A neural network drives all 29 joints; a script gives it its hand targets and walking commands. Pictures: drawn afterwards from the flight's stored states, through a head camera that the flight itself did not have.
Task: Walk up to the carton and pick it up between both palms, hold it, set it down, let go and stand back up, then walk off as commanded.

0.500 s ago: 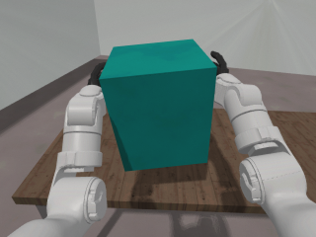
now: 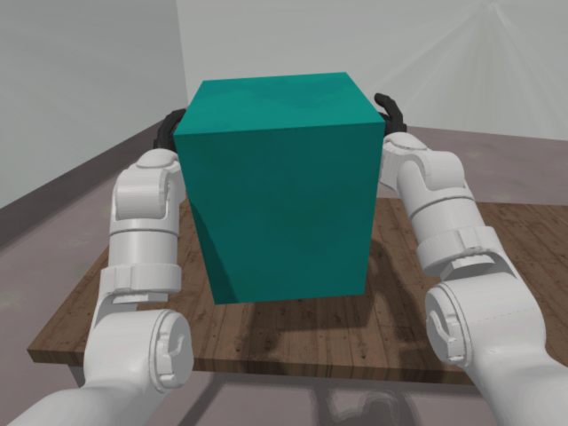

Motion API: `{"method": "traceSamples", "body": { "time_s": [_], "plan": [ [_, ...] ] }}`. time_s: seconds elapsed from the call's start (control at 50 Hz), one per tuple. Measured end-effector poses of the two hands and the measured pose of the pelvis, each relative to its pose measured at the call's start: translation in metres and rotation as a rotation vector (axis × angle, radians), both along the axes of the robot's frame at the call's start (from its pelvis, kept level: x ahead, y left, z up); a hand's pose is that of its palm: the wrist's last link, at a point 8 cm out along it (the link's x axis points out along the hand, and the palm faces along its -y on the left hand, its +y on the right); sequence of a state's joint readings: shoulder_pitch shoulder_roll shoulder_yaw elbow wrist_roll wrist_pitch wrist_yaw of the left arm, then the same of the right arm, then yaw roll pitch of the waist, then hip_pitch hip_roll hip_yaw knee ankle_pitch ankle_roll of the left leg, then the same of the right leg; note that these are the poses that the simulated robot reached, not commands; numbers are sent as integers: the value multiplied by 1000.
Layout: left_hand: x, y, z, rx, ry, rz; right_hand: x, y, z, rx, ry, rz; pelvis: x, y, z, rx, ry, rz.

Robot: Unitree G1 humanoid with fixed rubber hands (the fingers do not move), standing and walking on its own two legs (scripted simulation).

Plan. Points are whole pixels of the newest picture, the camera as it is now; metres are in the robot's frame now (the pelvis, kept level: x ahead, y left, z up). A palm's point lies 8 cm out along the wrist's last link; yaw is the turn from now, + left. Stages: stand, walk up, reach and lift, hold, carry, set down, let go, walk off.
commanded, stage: hold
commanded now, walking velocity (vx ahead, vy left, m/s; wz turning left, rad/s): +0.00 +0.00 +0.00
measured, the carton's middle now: (282, 185) +0.36 +0.00 +0.25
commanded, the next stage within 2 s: none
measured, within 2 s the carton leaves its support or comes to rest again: neither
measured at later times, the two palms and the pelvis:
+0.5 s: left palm (167, 158) +0.36 +0.16 +0.29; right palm (387, 143) +0.36 -0.14 +0.31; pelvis +0.00 +0.00 +0.00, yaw +0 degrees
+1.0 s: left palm (175, 165) +0.36 +0.15 +0.28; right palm (392, 151) +0.36 -0.15 +0.30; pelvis +0.01 +0.00 +0.00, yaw +0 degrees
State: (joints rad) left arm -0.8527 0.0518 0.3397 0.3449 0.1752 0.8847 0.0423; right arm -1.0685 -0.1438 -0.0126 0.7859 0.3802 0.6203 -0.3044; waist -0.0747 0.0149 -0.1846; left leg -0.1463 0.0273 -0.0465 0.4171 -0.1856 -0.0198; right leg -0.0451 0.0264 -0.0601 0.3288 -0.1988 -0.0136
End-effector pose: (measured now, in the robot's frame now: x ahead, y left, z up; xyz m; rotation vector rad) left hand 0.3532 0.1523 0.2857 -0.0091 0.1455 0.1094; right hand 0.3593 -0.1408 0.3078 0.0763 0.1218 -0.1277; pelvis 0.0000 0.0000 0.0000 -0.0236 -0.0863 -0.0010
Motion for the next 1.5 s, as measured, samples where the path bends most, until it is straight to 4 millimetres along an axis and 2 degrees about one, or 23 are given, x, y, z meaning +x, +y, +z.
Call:
{"method": "traceSamples", "body": {
  "time_s": [0.28,0.56,0.72,0.9,1.06,1.3,1.5],
  "plan": [
    [6,-2,4,-12,-4,-12,2,-2,9,-11,0,-12,-5,-4,0,2,14,-3],
    [7,2,3,11,-7,-5,5,2,3,12,1,-8,4,1,0,-1,11,4],
    [13,-2,-6,20,30,-10,10,-2,-10,18,41,-12,4,4,0,1,5,-8],
    [8,-3,3,23,-26,-2,6,-3,2,3,-12,-6,8,4,0,-3,2,-5],
    [6,-7,-9,22,16,-6,4,-6,-10,11,32,-7,5,2,0,-1,-9,-8],
    [4,6,2,-5,1,13,6,6,-1,-4,20,8,-1,-2,0,1,2,2],
    [7,2,2,-3,-17,-5,4,2,5,-8,4,-6,-1,-1,0,-1,15,0]
  ]
}}
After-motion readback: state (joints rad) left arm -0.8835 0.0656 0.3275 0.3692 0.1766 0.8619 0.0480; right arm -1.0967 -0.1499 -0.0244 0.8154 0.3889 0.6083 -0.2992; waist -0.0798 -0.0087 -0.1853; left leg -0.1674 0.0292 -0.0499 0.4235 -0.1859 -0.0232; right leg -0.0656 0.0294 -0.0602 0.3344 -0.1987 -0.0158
